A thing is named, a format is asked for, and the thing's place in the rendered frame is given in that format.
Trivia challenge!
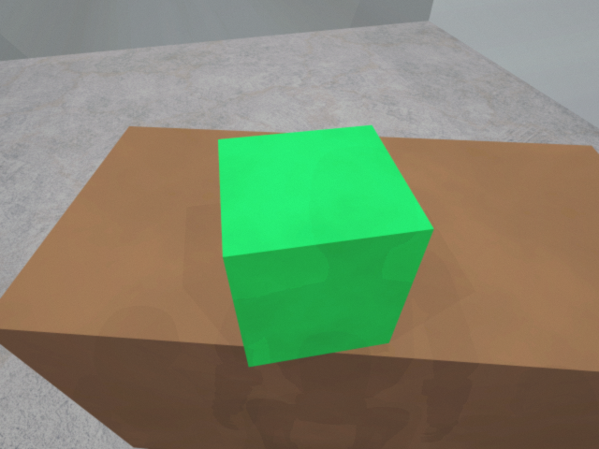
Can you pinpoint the carton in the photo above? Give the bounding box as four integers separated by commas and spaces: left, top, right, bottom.
218, 125, 434, 367

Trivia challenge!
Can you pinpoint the pedestal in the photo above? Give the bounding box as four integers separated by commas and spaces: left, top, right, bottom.
0, 126, 599, 449

